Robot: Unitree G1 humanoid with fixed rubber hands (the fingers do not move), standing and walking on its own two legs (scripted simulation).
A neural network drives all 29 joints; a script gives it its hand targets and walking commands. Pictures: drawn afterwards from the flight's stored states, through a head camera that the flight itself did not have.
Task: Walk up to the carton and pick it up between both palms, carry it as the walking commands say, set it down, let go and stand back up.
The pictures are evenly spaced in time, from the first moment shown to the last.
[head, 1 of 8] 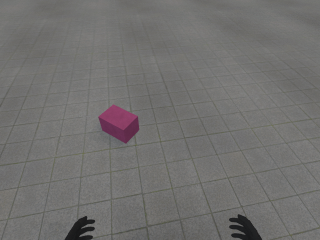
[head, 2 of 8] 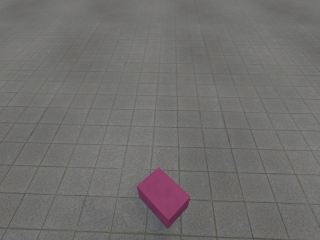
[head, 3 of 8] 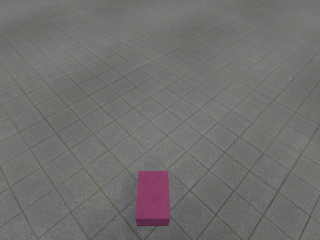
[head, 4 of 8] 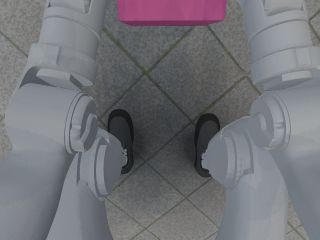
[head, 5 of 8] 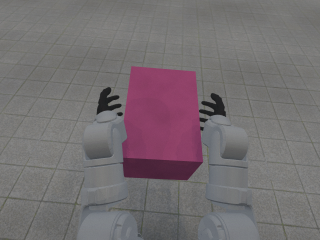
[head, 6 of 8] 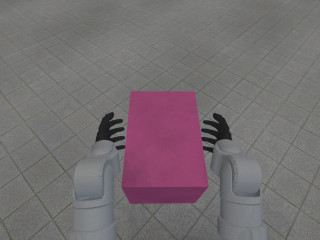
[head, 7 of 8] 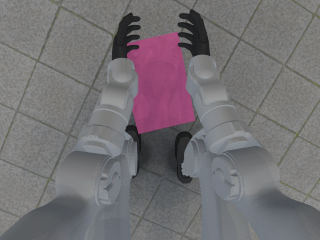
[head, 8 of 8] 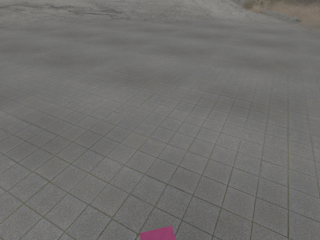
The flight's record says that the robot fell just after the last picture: no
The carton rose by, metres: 0.75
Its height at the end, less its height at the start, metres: +0.00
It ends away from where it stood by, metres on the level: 1.67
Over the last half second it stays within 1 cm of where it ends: yes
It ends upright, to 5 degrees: yes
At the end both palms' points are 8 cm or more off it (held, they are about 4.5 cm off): yes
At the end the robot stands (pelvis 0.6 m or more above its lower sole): yes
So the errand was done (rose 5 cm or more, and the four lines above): yes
